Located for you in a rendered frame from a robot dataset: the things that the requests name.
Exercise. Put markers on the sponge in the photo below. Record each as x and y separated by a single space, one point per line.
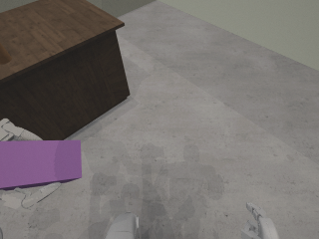
33 163

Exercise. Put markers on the right robot hand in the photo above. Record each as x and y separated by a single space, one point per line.
264 229

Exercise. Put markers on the left robot thigh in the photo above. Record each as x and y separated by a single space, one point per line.
125 226

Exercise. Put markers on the left robot hand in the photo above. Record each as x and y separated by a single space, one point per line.
19 198

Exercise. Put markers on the table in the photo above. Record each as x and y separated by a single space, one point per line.
66 69

